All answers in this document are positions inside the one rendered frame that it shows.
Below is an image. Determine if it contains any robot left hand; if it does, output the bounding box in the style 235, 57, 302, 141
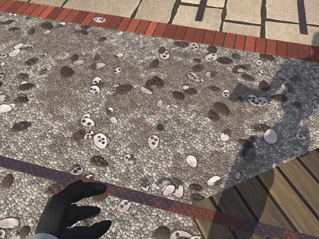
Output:
35, 179, 112, 239

